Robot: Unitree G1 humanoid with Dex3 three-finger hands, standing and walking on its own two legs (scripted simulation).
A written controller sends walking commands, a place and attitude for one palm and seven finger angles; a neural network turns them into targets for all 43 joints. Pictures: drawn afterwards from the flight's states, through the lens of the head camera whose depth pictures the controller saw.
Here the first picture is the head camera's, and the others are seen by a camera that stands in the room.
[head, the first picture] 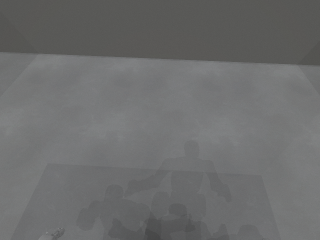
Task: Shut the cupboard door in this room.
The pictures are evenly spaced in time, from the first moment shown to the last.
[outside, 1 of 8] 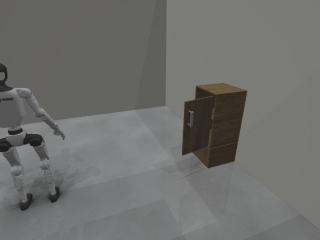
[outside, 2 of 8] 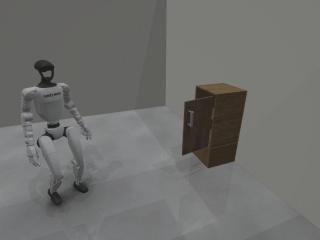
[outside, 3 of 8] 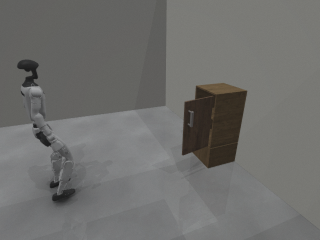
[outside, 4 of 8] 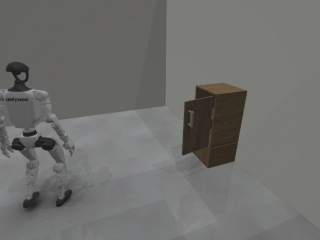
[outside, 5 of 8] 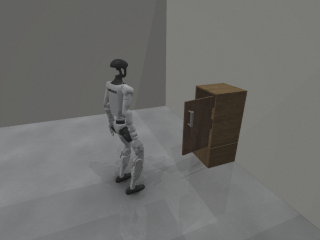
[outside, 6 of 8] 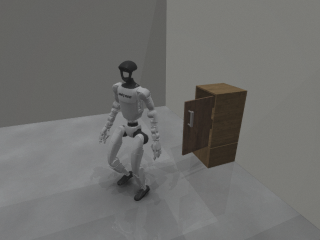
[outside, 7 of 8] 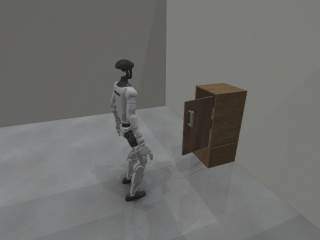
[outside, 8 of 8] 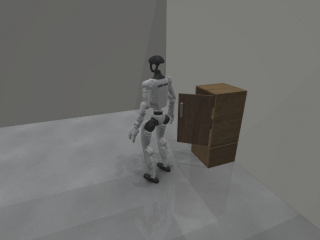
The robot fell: no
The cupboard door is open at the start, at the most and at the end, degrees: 100 100 53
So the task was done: no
